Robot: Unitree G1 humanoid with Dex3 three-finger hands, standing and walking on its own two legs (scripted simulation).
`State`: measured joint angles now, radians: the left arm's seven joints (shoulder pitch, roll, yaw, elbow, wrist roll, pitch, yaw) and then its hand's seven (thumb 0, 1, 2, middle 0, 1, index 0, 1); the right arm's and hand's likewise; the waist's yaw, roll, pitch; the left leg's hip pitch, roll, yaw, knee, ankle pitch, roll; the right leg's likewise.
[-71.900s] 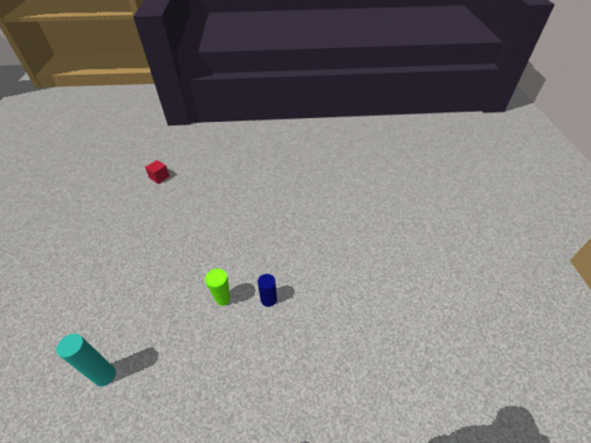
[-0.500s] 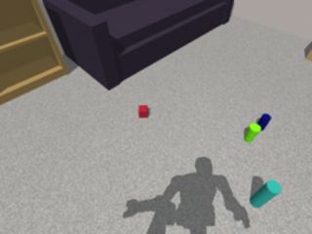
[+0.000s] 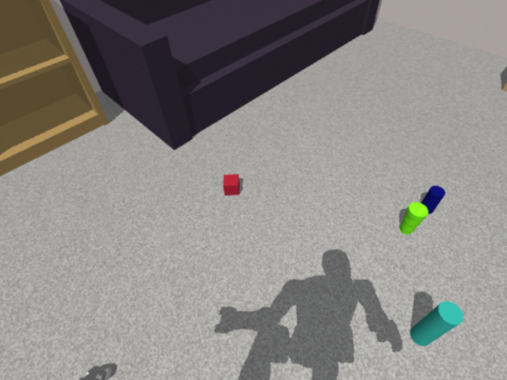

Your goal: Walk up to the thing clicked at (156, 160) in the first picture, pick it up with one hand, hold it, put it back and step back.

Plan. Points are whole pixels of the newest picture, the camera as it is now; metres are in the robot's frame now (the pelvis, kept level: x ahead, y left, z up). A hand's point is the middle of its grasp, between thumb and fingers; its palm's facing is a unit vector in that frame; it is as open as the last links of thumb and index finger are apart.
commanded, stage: step back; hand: left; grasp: from above
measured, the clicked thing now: (231, 184) +1.10 +0.18 -0.72
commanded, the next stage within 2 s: stand in 0.24 s
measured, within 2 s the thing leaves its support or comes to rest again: neither
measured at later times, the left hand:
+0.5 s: hand out of the picture +0.11 +0.26 -0.13, palm faces -0.03 -0.94 -0.33, open 7.4 cm
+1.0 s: hand out of the picture +0.08 +0.25 -0.13, palm faces -0.06 -0.94 -0.35, open 7.4 cm
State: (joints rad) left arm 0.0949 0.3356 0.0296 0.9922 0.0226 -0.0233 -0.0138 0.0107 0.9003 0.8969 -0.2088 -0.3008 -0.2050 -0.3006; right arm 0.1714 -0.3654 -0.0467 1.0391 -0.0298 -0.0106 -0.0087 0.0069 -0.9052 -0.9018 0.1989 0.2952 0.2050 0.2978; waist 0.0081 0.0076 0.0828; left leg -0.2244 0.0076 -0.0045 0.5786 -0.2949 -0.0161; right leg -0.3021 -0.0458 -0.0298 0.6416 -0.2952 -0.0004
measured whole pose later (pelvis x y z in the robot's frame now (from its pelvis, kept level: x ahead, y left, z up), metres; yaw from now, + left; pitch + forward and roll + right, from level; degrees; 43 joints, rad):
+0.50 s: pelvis +0.02 +0.01 +0.02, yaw -1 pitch -3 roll +0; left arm 0.07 0.35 0.00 1.13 0.01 -0.02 -0.01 0.01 0.90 0.90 -0.21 -0.30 -0.20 -0.30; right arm 0.05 -0.34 -0.02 1.12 -0.01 -0.02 0.01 0.01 -0.90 -0.90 0.20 0.30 0.21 0.30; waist 0.01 0.00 0.06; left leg -0.07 0.01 0.02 0.33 -0.21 -0.01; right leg -0.14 -0.03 -0.02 0.35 -0.17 0.02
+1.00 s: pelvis +0.01 +0.00 +0.02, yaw -1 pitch -2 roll +0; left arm 0.11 0.35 -0.01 1.14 0.01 -0.02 -0.01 0.01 0.90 0.90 -0.21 -0.30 -0.20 -0.30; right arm 0.11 -0.35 -0.01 1.15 -0.01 0.00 0.02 0.01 -0.90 -0.90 0.20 0.30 0.21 0.30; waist 0.00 0.01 0.05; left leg -0.08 0.04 0.01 0.30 -0.18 -0.04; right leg -0.15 -0.01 -0.03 0.33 -0.14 0.00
